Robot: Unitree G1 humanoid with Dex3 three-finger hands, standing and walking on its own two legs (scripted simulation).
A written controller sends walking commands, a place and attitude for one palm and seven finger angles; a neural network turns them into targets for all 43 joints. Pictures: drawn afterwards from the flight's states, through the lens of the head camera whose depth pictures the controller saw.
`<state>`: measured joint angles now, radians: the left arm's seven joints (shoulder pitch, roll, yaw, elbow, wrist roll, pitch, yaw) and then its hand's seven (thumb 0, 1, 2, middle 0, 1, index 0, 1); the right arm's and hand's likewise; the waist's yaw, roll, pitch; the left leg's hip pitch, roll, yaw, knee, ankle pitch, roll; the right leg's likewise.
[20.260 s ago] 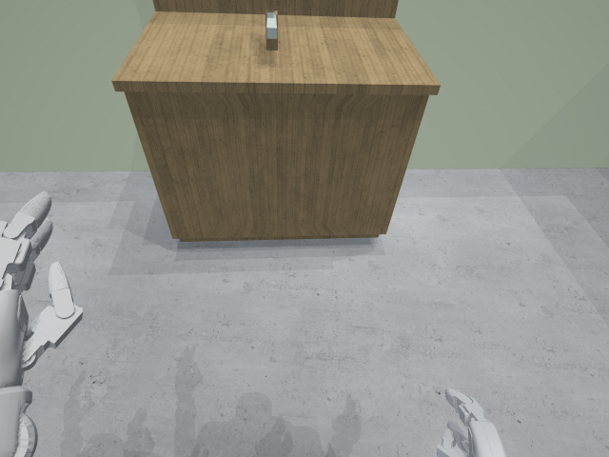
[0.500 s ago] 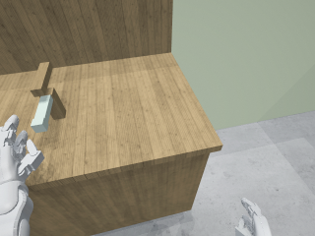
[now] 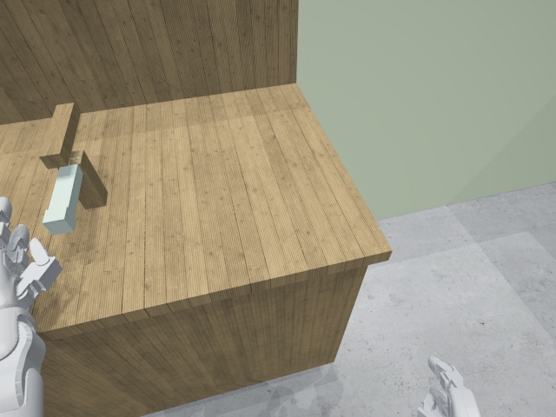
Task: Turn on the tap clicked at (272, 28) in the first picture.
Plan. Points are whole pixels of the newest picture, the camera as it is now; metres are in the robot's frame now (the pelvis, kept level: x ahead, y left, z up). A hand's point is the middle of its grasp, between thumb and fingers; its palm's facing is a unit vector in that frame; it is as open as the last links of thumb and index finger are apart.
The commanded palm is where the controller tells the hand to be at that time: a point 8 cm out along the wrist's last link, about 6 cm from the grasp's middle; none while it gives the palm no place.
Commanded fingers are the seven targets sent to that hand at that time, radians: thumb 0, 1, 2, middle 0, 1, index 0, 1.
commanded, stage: reach beside the lever's end, fingers flat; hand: left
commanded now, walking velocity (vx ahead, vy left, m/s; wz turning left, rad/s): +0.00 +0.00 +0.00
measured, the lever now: (59, 220) +0.33 +0.35 +0.11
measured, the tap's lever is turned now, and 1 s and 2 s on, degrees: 0 0 13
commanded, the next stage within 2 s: push the lever round in 0.34 s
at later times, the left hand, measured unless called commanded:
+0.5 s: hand (55, 259) +0.28 +0.33 +0.09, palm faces +0.56 -0.82 -0.11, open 7.8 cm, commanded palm +0.23 +0.37 +0.09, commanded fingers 0.00 0.90 0.90 -0.15 -0.15 -0.15 -0.15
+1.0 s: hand (73, 256) +0.29 +0.32 +0.09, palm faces +0.57 -0.82 -0.10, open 7.8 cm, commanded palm +0.24 +0.35 +0.09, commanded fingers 0.00 0.90 0.90 -0.15 -0.15 -0.15 -0.15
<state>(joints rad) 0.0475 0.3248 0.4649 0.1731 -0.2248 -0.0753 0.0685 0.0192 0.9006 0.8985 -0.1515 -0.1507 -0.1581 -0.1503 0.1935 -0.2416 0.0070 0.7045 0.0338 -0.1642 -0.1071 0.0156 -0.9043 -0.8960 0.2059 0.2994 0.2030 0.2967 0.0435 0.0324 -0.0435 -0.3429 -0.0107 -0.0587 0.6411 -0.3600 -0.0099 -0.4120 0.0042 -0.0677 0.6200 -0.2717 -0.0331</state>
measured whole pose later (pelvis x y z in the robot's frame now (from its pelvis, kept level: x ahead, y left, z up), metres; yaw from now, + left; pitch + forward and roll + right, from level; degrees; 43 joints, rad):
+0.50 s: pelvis +0.00 +0.01 +0.00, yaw +0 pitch +4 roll -1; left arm 0.00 0.34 0.48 0.25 -0.22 -0.09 0.04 0.02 0.90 0.90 -0.15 -0.15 -0.16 -0.15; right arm 0.19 -0.24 0.01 0.70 0.04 -0.15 -0.11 0.02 -0.90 -0.90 0.21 0.30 0.20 0.30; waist 0.04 0.03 -0.05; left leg -0.36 -0.02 -0.06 0.66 -0.37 0.00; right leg -0.43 0.00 -0.07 0.62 -0.27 -0.03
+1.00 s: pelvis +0.01 +0.00 +0.00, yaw +0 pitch +4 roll -1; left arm 0.01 0.29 0.43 0.21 -0.20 -0.10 0.10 0.04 0.91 0.91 -0.15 -0.15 -0.16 -0.15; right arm 0.19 -0.24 0.00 0.70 0.03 -0.12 -0.10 0.01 -0.90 -0.90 0.21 0.30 0.20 0.30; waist 0.04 0.03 -0.05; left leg -0.36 -0.01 -0.06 0.66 -0.38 -0.01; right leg -0.42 0.01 -0.07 0.63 -0.28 -0.03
